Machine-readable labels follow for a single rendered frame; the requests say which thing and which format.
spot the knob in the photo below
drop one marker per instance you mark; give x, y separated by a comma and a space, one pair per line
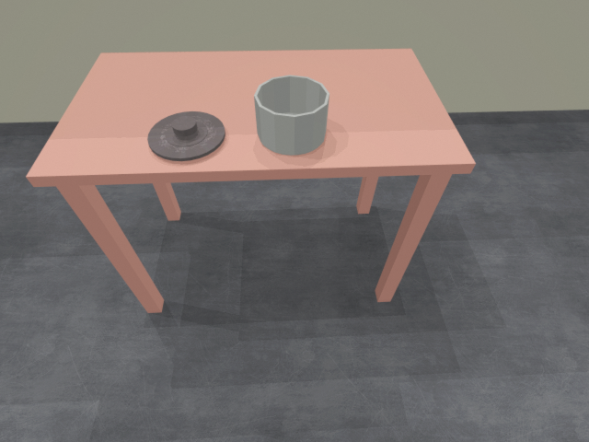
184, 126

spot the lid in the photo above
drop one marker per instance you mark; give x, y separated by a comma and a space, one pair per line
208, 137

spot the table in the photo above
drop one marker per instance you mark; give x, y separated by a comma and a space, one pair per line
384, 119

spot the pot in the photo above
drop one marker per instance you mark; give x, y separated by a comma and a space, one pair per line
291, 114

